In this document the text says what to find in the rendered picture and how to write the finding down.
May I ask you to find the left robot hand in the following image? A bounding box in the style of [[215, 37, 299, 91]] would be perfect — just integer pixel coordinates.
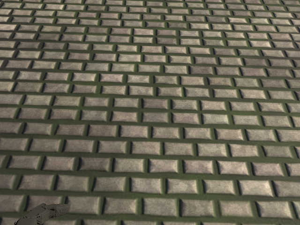
[[14, 203, 70, 225]]

